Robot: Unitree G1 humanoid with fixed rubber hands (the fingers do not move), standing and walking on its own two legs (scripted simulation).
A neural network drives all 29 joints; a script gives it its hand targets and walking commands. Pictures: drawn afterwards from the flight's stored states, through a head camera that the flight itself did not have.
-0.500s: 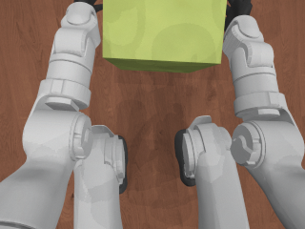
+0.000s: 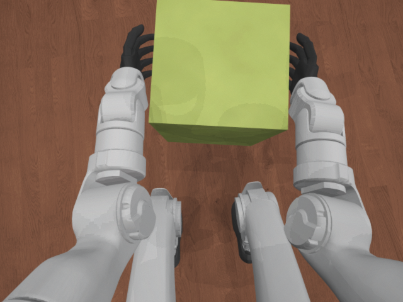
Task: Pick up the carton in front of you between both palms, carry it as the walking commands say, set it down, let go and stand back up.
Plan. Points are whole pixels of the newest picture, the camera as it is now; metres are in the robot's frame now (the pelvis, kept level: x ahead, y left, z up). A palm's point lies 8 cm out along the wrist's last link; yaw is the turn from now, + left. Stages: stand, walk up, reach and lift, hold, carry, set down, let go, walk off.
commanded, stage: reach and lift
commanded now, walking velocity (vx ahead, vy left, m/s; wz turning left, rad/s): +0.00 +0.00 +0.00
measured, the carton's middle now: (214, 89) +0.51 -0.03 -0.12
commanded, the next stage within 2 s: none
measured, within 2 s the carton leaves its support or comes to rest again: neither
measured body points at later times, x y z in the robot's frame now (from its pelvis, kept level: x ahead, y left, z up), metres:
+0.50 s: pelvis +0.05 +0.00 +0.14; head +0.21 +0.00 +0.56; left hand +0.48 +0.14 +0.10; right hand +0.46 -0.17 +0.10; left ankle +0.11 +0.12 -0.46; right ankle +0.12 -0.13 -0.46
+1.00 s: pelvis +0.09 -0.01 +0.26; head +0.13 +0.00 +0.71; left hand +0.42 +0.14 +0.25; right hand +0.42 -0.16 +0.25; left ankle +0.11 +0.12 -0.46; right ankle +0.11 -0.13 -0.46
